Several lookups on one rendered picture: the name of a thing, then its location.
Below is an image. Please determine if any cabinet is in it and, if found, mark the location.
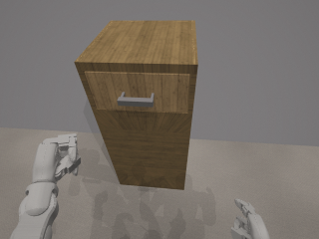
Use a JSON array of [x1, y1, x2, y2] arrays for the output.
[[74, 20, 198, 190]]

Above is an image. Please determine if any drawer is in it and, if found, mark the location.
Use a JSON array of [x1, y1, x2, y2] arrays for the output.
[[84, 71, 190, 113]]

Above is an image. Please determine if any robot left forearm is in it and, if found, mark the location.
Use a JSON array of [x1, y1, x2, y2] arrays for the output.
[[9, 181, 59, 239]]

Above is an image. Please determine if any robot right hand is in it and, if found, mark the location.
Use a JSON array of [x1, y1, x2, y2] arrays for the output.
[[230, 198, 270, 239]]

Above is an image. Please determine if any robot left hand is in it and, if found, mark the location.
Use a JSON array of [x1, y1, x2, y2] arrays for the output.
[[32, 133, 81, 184]]

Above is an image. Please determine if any handle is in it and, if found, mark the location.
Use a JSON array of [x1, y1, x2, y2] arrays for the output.
[[117, 92, 155, 108]]

